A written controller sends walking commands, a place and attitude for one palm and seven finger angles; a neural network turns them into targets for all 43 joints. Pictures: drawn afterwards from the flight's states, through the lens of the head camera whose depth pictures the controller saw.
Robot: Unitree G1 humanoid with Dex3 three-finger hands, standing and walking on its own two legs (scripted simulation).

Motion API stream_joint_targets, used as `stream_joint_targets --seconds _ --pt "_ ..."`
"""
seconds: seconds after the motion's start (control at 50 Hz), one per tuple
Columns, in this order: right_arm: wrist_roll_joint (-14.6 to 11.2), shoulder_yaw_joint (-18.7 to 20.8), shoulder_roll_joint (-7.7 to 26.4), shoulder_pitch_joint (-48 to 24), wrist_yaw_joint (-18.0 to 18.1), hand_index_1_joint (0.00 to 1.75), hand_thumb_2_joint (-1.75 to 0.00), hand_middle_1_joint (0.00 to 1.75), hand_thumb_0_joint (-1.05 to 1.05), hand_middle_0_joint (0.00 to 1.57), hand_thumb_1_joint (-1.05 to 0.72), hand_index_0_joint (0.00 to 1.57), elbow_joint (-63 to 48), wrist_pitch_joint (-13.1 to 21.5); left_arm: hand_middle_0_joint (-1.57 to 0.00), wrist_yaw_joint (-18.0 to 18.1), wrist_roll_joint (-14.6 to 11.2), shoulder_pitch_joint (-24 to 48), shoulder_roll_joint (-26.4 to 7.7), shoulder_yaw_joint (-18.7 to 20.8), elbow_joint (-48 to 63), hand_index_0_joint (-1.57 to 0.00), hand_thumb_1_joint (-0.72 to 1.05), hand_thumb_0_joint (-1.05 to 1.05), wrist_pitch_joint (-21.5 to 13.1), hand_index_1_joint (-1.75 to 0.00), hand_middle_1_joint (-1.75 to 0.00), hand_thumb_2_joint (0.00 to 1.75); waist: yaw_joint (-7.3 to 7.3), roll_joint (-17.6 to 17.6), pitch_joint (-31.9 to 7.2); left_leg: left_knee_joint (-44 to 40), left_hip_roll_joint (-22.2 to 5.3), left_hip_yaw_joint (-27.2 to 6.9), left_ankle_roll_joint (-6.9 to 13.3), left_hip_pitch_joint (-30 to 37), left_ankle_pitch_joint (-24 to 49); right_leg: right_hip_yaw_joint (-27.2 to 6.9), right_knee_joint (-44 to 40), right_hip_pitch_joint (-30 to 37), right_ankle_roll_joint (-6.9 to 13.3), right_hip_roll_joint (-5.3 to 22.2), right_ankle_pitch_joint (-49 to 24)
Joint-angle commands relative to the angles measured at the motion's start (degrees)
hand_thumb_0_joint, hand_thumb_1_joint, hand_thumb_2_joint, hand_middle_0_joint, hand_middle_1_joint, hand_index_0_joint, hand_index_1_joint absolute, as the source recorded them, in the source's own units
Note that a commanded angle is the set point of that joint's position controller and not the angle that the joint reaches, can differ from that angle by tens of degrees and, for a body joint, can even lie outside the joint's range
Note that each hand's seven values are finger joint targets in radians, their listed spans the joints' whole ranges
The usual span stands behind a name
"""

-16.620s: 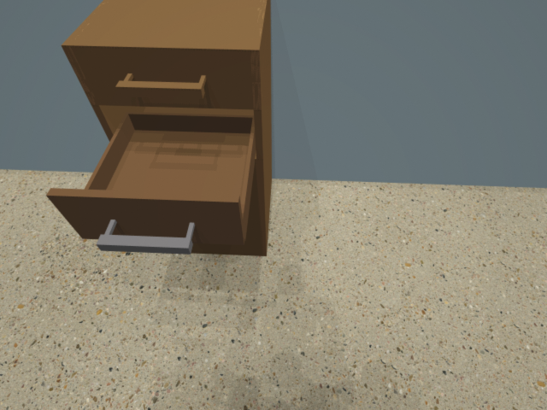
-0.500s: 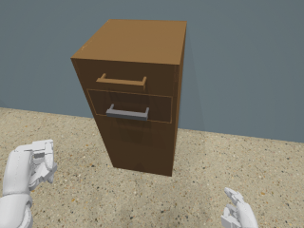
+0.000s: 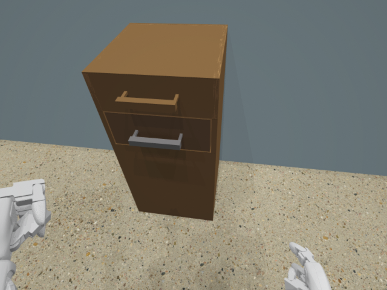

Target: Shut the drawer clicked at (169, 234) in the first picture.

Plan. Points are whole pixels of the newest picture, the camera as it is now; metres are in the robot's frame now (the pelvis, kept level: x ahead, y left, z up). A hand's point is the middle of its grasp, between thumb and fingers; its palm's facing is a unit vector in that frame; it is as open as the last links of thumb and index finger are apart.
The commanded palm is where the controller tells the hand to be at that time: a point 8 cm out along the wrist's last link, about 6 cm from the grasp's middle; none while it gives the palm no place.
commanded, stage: step back with the hand held close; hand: left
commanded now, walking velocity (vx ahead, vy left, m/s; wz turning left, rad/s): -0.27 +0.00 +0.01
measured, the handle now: (156, 138) +0.64 +0.20 -0.12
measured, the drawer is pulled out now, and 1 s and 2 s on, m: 0.00 0.00 0.00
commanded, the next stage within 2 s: stop stepping back and stand still in 1.40 s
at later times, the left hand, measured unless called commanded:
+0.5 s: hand (15, 246) +0.14 +0.27 +0.15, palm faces +0.32 -0.81 -0.50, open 3.2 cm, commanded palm +0.08 +0.31 +0.17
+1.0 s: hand out of the picture +0.10 +0.26 +0.16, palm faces +0.33 -0.82 -0.47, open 3.2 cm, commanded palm +0.02 +0.31 +0.17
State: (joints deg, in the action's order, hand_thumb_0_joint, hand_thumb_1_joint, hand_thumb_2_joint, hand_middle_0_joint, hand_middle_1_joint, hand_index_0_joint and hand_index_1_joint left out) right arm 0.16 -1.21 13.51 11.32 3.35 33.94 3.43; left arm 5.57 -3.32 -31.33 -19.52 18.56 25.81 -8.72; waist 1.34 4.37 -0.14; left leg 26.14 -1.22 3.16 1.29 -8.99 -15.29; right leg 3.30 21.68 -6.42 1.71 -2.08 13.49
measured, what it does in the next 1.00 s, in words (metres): shifts its weight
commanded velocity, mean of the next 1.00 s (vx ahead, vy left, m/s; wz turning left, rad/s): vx -0.32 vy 0.00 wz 0.02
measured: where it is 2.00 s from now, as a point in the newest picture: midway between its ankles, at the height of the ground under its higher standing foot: outside the picture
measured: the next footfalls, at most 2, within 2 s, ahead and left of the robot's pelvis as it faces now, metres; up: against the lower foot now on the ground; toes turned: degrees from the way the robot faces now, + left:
right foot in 1.32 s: -0.24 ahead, -0.11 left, +0.00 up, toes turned +1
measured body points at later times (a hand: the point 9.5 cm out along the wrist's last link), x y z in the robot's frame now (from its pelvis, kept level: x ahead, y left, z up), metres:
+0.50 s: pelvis -0.05 +0.03 -0.01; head -0.03 +0.03 +0.44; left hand +0.12 +0.31 +0.18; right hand +0.13 -0.21 -0.08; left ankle -0.01 +0.10 -0.74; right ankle -0.02 -0.10 -0.74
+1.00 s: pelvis -0.11 +0.03 -0.02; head -0.07 +0.04 +0.43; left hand +0.07 +0.30 +0.18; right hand +0.06 -0.22 -0.09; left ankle -0.01 +0.10 -0.74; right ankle -0.02 -0.10 -0.74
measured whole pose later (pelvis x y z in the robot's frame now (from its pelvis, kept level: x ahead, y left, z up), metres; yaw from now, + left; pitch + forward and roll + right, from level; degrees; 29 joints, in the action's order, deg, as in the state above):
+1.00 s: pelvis -0.11 +0.03 -0.02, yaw +0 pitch +1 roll -2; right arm 0.7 1.1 12.7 11.0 3.3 32.8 2.9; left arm 7.9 -1.0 -34.0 -23.3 22.7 34.8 -17.0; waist -1.4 -0.6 2.9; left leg 37.4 0.7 2.9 3.4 -27.2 -15.4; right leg 1.5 32.0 -24.2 -0.1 -0.8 8.8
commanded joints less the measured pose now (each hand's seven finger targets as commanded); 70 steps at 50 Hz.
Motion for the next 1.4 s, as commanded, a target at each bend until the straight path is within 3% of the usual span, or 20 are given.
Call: stream_joint_targets --seconds 0.0,0.1,0.2,0.48,0.56,0.74,0.84,0.9,0.96,1.02,1.06,1.08,1.12,1.16,1.2,1.24,1.28,1.34,1.36,1.38 --pt "-0.07 3.45 6.23 -6.5 0.42 0.3 -0.9 0.3 0.0 0.2 -0.9 0.2 -9.51 0.97 -1.4 1.15 -0.03 -1.84 -9.54 6.75 11.77 -1.4 0.9 0.0 -5.57 -1.6 -1.6 0.9 -0.98 -1.59 -3.45 -3.48 -1.92 -3.68 1.83 0.09 11.54 -7.08 -3.64 -3.74 -0.96 6.66 -13.2" --pt "-0.55 4.2 6.16 -6.93 0.86 0.3 -0.9 0.3 0.0 0.2 -0.9 0.2 -11.15 -0.65 -1.4 1.8 -0.49 -5.56 -11.85 9.21 13.69 -1.4 0.9 0.0 -5.87 -1.6 -1.6 0.9 -0.48 -2.54 -9.37 -3.66 -3.07 -4.44 1.74 -0.21 22.53 -4.46 1.74 -0.02 -1.79 5.34 -21.45" --pt "-0.63 4.56 6.41 -6.72 1.28 0.3 -0.9 0.3 0.0 0.2 -0.9 0.2 -11.78 -1.39 -1.4 2.13 -0.56 -6.74 -12.35 9.56 15.28 -1.4 0.9 0.0 -5.78 -1.6 -1.6 0.9 -0.46 -1.41 -9.86 -3.84 -3.69 -5.14 1.61 -2.48 25.0 -4.19 4.26 0.02 -2.12 4.55 -22.4" --pt "-0.7 4.61 6.99 -6.41 1.51 0.3 -0.9 0.3 0.0 0.2 -0.9 0.2 -12.59 0.26 -1.4 3.0 1.01 -3.99 -11.89 9.52 17.22 -1.4 0.9 0.0 -7.76 -1.6 -1.6 0.9 -1.62 -1.63 -4.12 -8.61 -4.85 -8.68 3.85 -21.79 -9.38 -6.86 5.93 2.95 -2.24 3.39 -7.4" --pt "-0.39 4.76 7.34 -6.2 1.64 0.3 -0.9 0.3 0.0 0.2 -0.9 0.2 -12.4 1.26 -1.4 3.17 1.48 -3.1 -12.0 9.85 18.33 -1.4 0.9 0.0 -8.53 -1.6 -1.6 0.9 -1.76 -0.71 -3.74 -10.0 -6.14 -10.45 4.5 -25.2 -15.02 -6.82 7.61 3.19 -2.38 2.52 -3.88" --pt "0.08 4.89 7.38 -5.71 1.59 0.3 -0.9 0.3 0.0 0.2 -0.9 0.2 -11.63 2.94 -1.4 3.37 2.51 -2.25 -11.78 10.8 19.5 -1.4 0.9 0.0 -9.91 -1.6 -1.6 0.9 -1.62 1.49 -3.7 -10.19 -8.19 -12.23 5.69 -33.87 -19.19 -7.41 15.04 7.06 -2.38 1.32 -6.94" --pt "0.24 5.28 7.2 -5.1 1.21 0.3 -0.9 0.3 0.0 0.2 -0.9 0.2 -11.11 3.14 -1.4 3.24 2.52 -2.1 -12.58 11.69 20.45 -1.4 0.9 0.0 -10.94 -1.6 -1.6 0.9 -2.18 -2.46 -4.23 -3.51 -5.08 -9.9 4.54 -31.44 -19.04 -12.36 9.73 1.15 -0.89 4.17 -2.78" --pt "0.31 5.44 6.59 -4.19 0.72 0.3 -0.9 0.3 0.0 0.2 -0.9 0.2 -10.12 2.76 -1.4 3.54 1.81 -2.79 -12.69 11.33 19.73 -1.4 0.9 0.0 -11.34 -1.6 -1.6 0.9 -2.74 -6.48 -4.64 3.5 -1.91 -8.03 2.48 -23.65 -14.54 -16.33 1.91 -8.0 1.49 8.6 4.36" --pt "0.32 5.57 6.06 -3.93 0.56 0.3 -0.9 0.3 0.0 0.2 -0.9 0.2 -8.83 2.15 -1.4 4.43 0.95 -3.22 -13.72 11.57 19.27 -1.4 0.9 0.0 -11.86 -1.6 -1.6 0.9 -3.18 -7.98 -5.78 7.52 -0.16 -6.8 1.07 -15.22 -9.18 -15.55 -2.16 -15.71 2.76 11.11 6.23" --pt "0.19 5.25 6.47 -4.63 0.97 0.3 -0.9 0.3 0.0 0.2 -0.9 0.2 -9.12 2.23 -1.4 4.74 1.37 -4.28 -14.05 11.66 20.07 -1.4 0.9 0.0 -12.62 -1.6 -1.6 0.9 -3.41 -2.89 -5.13 -0.91 -3.62 -11.25 2.9 -18.08 -13.02 -9.22 2.58 -13.7 0.1 5.95 7.23" --pt "0.21 5.3 8.01 -6.51 1.56 0.3 -0.9 0.3 0.0 0.2 -0.9 0.2 -10.22 3.52 -1.4 4.42 2.68 -4.59 -13.99 12.83 21.39 -1.4 0.9 0.0 -13.24 -1.6 -1.6 0.9 -2.68 9.23 -5.8 -17.54 -13.11 -22.09 6.98 -35.19 -26.95 -4.03 20.49 3.76 -2.78 -2.48 1.16" --pt "0.53 5.54 7.84 -6.53 1.76 0.3 -0.9 0.3 0.0 0.2 -0.9 0.2 -10.33 4.06 -1.4 4.19 3.13 -4.12 -14.53 13.78 22.32 -1.4 0.9 0.0 -13.21 -1.6 -1.6 0.9 -2.01 10.44 -6.7 -19.99 -16.37 -25.22 8.24 -38.23 -27.77 -4.46 27.32 6.91 -2.83 -4.07 1.17" --pt "0.71 6.21 7.43 -5.57 1.5 0.3 -0.9 0.3 0.0 0.2 -0.9 0.2 -9.69 4.88 -1.4 3.84 2.98 -4.96 -15.0 14.63 21.34 -1.4 0.9 0.0 -12.97 -1.6 -1.6 0.9 -1.87 5.57 -7.09 -18.44 -17.45 -24.21 9.08 -34.83 -24.86 -6.44 31.57 4.11 -2.39 -4.62 7.63" --pt "1.21 5.97 6.93 -5.16 1.23 0.3 -0.9 0.3 0.0 0.2 -0.9 0.2 -9.23 5.84 -1.4 3.72 1.9 -6.66 -13.68 14.04 20.6 -1.4 0.9 0.0 -12.78 -1.6 -1.6 0.9 -1.65 6.05 -6.27 -15.11 -15.6 -20.85 8.25 -27.42 -15.71 -6.38 24.39 -0.52 -1.79 -3.55 11.53" --pt "2.0 5.4 6.25 -3.98 0.58 0.3 -0.9 0.3 0.0 0.2 -0.9 0.2 -6.19 6.41 -1.4 3.15 0.3 -7.52 -12.17 11.09 20.59 -1.4 0.9 0.0 -13.07 -1.6 -1.6 0.9 -1.88 5.72 -7.09 -13.77 -13.05 -18.02 5.49 -14.48 -4.95 -4.25 12.02 -6.91 -0.67 -2.5 15.41" --pt "2.68 5.2 6.08 -3.27 -0.08 0.3 -0.9 0.3 0.0 0.2 -0.9 0.2 -3.65 6.33 -1.4 2.57 -0.25 -5.09 -12.74 10.02 21.55 -1.4 0.9 0.0 -14.28 -1.6 -1.6 0.9 -1.76 5.45 -10.18 -9.12 -12.1 -15.95 2.7 -2.22 13.64 -5.47 -0.94 -9.85 -0.11 -0.53 9.69" --pt "2.75 5.14 5.6 -2.67 -0.43 0.3 -0.9 0.3 0.0 0.2 -0.9 0.2 -2.38 5.44 -1.4 2.01 0.34 -2.12 -13.84 9.88 21.28 -1.4 0.9 0.0 -15.31 -1.6 -1.6 0.9 -2.07 2.55 -13.8 -1.2 -8.7 -8.57 1.4 9.13 32.68 -6.67 -4.37 -13.47 -1.14 1.79 -5.49" --pt "1.92 5.7 5.62 -3.85 -0.37 0.3 -0.9 0.3 0.0 0.2 -0.9 0.2 -4.15 5.1 -1.4 1.88 0.04 1.02 -15.08 11.01 23.95 -1.4 0.9 0.0 -15.34 -1.6 -1.6 0.9 -2.16 3.67 -20.93 -0.01 -7.97 -4.96 1.68 18.07 42.31 -3.42 1.61 -14.01 -3.63 -0.54 -9.81" --pt "1.12 5.73 5.68 -4.41 -0.7 0.3 -0.9 0.3 0.0 0.2 -0.9 0.2 -5.48 5.21 -1.4 1.77 -0.45 -1.41 -16.06 11.76 25.06 -1.4 0.9 0.0 -14.7 -1.6 -1.6 0.9 -1.68 0.33 -23.96 1.21 -7.89 -5.35 2.26 19.74 42.58 -3.39 3.37 -13.04 -5.23 -1.04 -11.31" --pt "0.57 5.5 5.71 -5.19 -0.85 0.3 -0.9 0.3 0.0 0.2 -0.9 0.2 -7.38 4.95 -1.4 1.45 -1.28 -6.03 -16.8 13.58 23.98 -1.4 0.9 0.0 -13.98 -1.6 -1.6 0.9 -1.25 -0.69 -23.59 0.5 -7.99 -5.66 2.81 18.03 37.53 -3.29 4.08 -13.36 -5.72 -0.75 -8.88"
